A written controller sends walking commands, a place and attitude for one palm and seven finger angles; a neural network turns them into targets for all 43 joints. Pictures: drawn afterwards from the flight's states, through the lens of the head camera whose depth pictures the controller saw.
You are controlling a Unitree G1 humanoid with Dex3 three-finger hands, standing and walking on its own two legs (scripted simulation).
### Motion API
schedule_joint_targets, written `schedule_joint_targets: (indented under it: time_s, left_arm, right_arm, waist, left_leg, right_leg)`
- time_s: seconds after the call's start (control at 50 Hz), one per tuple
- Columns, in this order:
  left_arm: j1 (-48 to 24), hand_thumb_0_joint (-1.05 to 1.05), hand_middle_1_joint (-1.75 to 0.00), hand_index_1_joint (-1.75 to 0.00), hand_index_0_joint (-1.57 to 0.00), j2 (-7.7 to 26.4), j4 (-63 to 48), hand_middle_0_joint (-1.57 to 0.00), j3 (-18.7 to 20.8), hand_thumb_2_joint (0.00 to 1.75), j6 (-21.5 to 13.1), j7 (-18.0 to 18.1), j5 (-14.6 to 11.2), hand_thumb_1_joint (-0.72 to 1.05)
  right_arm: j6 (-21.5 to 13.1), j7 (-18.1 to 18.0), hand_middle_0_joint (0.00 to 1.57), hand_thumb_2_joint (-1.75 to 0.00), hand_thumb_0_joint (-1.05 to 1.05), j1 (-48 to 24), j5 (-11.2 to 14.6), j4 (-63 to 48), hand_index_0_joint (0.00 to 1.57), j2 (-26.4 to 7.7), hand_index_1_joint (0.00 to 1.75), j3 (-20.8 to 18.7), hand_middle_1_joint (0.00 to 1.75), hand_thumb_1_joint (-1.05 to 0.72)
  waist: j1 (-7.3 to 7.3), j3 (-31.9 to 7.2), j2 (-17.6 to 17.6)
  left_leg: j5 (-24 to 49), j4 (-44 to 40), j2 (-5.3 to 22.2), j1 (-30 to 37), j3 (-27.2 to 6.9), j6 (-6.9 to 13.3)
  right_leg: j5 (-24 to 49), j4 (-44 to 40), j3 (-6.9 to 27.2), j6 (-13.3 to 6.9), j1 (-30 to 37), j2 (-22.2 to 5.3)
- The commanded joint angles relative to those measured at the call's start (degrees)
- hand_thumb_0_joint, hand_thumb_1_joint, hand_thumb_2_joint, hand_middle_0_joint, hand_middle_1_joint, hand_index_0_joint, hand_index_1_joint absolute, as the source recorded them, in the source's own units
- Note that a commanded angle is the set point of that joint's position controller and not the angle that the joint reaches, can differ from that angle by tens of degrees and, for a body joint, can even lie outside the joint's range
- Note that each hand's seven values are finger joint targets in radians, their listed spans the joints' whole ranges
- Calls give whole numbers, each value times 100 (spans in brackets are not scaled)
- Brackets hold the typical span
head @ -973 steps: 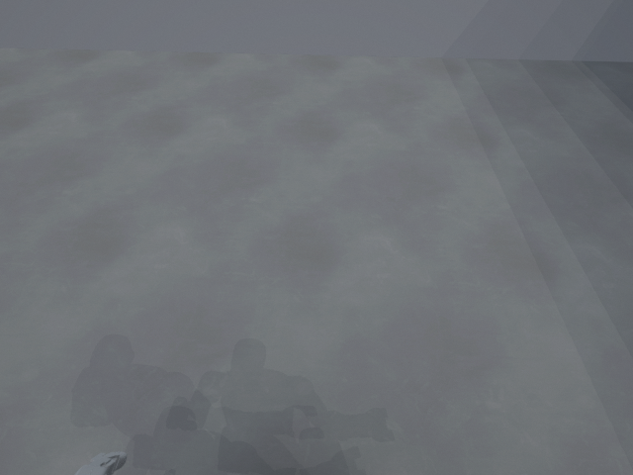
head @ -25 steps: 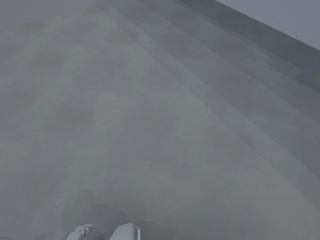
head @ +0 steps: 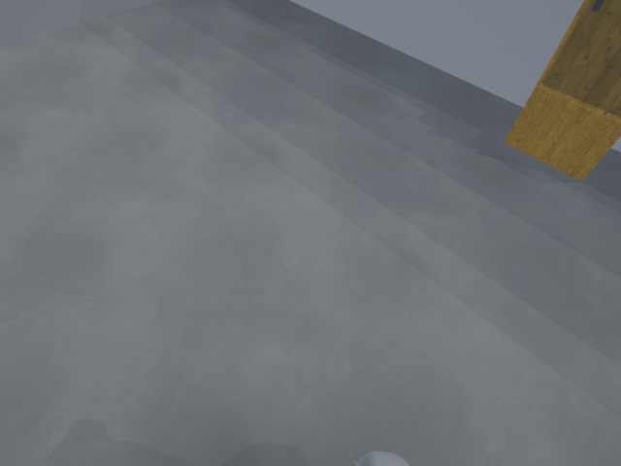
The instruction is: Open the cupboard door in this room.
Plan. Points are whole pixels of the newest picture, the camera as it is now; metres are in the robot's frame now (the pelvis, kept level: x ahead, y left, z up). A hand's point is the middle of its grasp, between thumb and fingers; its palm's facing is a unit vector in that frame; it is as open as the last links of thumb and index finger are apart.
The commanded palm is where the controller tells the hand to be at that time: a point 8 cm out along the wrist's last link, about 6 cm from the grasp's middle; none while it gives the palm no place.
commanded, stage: turn or walk to find it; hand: left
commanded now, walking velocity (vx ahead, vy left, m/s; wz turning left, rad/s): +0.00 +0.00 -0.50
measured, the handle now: out of the picture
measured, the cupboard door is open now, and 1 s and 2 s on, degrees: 0 0 0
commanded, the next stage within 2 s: none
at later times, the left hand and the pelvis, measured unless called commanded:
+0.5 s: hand out of the picture +0.08 +0.10 -0.15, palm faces -0.18 -0.95 -0.24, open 7.3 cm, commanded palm none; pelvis +0.01 -0.08 +0.01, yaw -14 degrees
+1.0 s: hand (256, 358) +0.31 +0.11 -0.17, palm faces -0.39 -0.90 -0.21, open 7.4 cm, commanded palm none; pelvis +0.20 -0.07 +0.00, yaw -27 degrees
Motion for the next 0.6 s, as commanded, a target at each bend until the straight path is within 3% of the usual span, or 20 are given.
schedule_joint_targets:
  time_s: [0.0,0.08,0.12,0.14,0.16,0.18,0.2,0.22,0.24,0.26,0.28,0.32,0.36,0.52,0.58]
  left_arm:
    - [-578,0,-30,-30,-20,116,-637,-20,-24,90,-172,-21,2,90]
    - [-468,0,-30,-30,-20,48,-601,-20,-73,90,-251,6,-22,90]
    - [-36,0,-30,-30,-20,154,-475,-20,-51,90,-308,32,-21,90]
    - [371,0,-30,-30,-20,371,-366,-20,0,90,-358,53,-11,90]
    - [636,0,-30,-30,-20,1016,-283,-20,95,90,-450,108,55,90]
    - [835,0,-30,-30,-20,1297,-222,-20,128,90,-416,153,-34,90]
    - [832,0,-30,-30,-20,1258,-240,-20,208,90,-422,202,-43,90]
    - [597,0,-30,-30,-20,1052,-251,-20,163,90,-416,227,-44,90]
    - [302,0,-30,-30,-20,833,-317,-20,96,90,-460,201,-47,90]
    - [127,0,-30,-30,-20,684,-357,-20,31,90,-528,176,-44,90]
    - [89,0,-30,-30,-20,651,-358,-20,5,90,-595,161,-42,90]
    - [293,0,-30,-30,-20,617,-264,-20,-11,90,-703,144,-45,90]
    - [590,0,-30,-30,-20,582,-158,-20,-30,90,-762,121,-42,90]
    - [1101,0,-30,-30,-20,557,103,-20,-60,90,-884,139,-10,90]
    - [1182,0,-30,-30,-20,586,168,-20,-67,90,-887,154,-2,90]
  right_arm:
    - [-93,-65,20,-90,0,453,9,-132,20,-1220,30,-380,30,-90]
    - [-43,-11,20,-90,0,394,-11,-18,20,-1323,30,-441,30,-90]
    - [-20,12,20,-90,0,257,15,-18,20,-1329,30,-451,30,-90]
    - [-3,30,20,-90,0,238,33,-61,20,-1214,30,-417,30,-90]
    - [33,59,20,-90,0,214,63,-244,20,-753,30,-301,30,-90]
    - [103,59,20,-90,0,-300,16,-516,20,-693,30,-223,30,-90]
    - [155,21,20,-90,0,-490,15,-571,20,-813,30,-222,30,-90]
    - [161,46,20,-90,0,-619,3,-512,20,-925,30,-263,30,-90]
    - [123,102,20,-90,0,-526,-42,-395,20,-995,30,-296,30,-90]
    - [97,151,20,-90,0,-365,-76,-287,20,-997,30,-314,30,-90]
    - [85,171,20,-90,0,-184,-83,-192,20,-959,30,-312,30,-90]
    - [41,192,20,-90,0,-44,-74,-120,20,-930,30,-311,30,-90]
    - [9,197,20,-90,0,-186,-78,-172,20,-908,30,-307,30,-90]
    - [-102,216,20,-90,0,-882,-40,-521,20,-928,30,-266,30,-90]
    - [-146,228,20,-90,0,-1140,-26,-634,20,-889,30,-226,30,-90]
  waist:
    - [-361,-442,1028]
    - [-335,-579,1327]
    - [-87,-712,1143]
    - [114,-912,646]
    - [287,-834,-1219]
    - [510,-589,-1647]
    - [515,-502,-1819]
    - [420,-229,-1423]
    - [237,-12,-876]
    - [79,20,-591]
    - [-3,-30,-587]
    - [-8,-154,-474]
    - [81,-106,-507]
    - [213,126,-431]
    - [254,157,-454]
  left_leg:
    - [1530,-872,1613,904,-962,740]
    - [1963,-438,1663,669,-678,612]
    - [1746,157,1510,334,-350,304]
    - [886,833,1331,-234,-119,-17]
    - [-1636,2067,632,-1790,246,-444]
    - [-2438,3085,213,-2583,-388,-534]
    - [-2125,3578,191,-2827,-932,-468]
    - [-1592,3882,258,-2928,-1104,-429]
    - [-1016,3888,330,-2896,-1121,-449]
    - [-579,3795,341,-2683,-1026,-507]
    - [-341,3709,323,-2523,-969,-557]
    - [-84,3576,277,-2465,-968,-603]
    - [6,3472,230,-2589,-990,-640]
    - [99,2802,247,-3058,-1141,-652]
    - [76,2464,177,-2983,-1092,-614]
  right_leg:
    - [-386,-932,-227,2,-275,-167]
    - [-450,-2143,-524,-163,537,4]
    - [546,-3352,-665,-273,1339,117]
    - [1090,-4153,-431,-378,2226,-64]
    - [1344,-4892,1340,-848,3111,-1399]
    - [1654,-5012,2315,-1330,2740,-2092]
    - [748,-5306,2663,-1439,2533,-2006]
    - [-433,-5446,2611,-1422,2305,-1827]
    - [-839,-5447,2163,-1330,2099,-1551]
    - [-539,-5389,1764,-1210,1956,-1280]
    - [-232,-5382,1531,-1160,1921,-1146]
    - [232,-5370,1395,-1169,2148,-1032]
    - [533,-5357,1489,-1206,2287,-966]
    - [655,-5441,2033,-1539,2695,-1083]
    - [935,-5370,2036,-1589,2762,-1059]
